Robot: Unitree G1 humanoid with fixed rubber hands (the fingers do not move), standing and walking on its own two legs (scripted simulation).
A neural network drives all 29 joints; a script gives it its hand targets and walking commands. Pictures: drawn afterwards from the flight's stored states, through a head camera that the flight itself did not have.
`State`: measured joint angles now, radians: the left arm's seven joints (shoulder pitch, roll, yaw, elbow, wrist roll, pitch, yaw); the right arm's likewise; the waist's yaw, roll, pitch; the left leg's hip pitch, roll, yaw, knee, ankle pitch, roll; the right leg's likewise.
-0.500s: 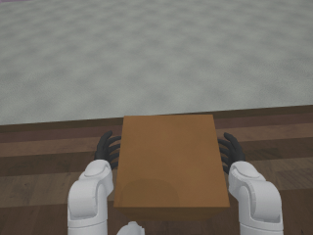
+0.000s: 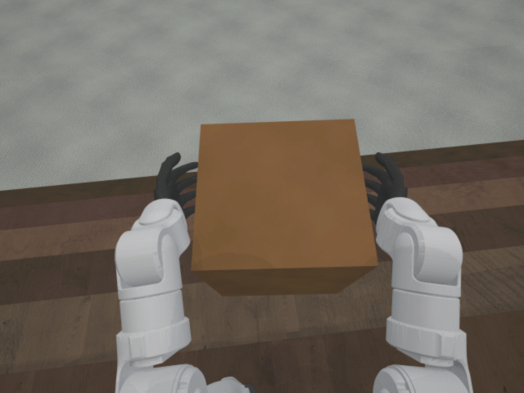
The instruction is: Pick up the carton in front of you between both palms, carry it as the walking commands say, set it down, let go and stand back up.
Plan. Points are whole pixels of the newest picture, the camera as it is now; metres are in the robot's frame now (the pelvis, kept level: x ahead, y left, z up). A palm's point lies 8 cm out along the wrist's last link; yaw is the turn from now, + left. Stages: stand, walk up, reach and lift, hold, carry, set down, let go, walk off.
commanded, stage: carry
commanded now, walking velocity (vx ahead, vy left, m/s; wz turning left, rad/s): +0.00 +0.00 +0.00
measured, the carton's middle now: (278, 221) +0.37 +0.00 +0.02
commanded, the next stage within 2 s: none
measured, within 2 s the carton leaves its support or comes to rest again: neither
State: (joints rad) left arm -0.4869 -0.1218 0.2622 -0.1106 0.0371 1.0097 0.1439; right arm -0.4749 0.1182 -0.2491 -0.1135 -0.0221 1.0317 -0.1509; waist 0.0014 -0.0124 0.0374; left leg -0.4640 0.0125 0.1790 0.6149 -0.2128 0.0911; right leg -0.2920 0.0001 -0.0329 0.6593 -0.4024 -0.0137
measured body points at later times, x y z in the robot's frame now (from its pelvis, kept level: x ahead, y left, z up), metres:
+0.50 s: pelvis +0.00 -0.01 +0.00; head +0.00 +0.00 +0.45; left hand +0.34 +0.14 +0.10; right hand +0.33 -0.16 +0.10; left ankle +0.05 +0.07 -0.73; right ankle -0.07 -0.10 -0.73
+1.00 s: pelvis -0.02 +0.00 +0.01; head -0.04 +0.00 +0.46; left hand +0.31 +0.14 +0.11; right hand +0.30 -0.16 +0.11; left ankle +0.05 +0.08 -0.73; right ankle -0.07 -0.10 -0.73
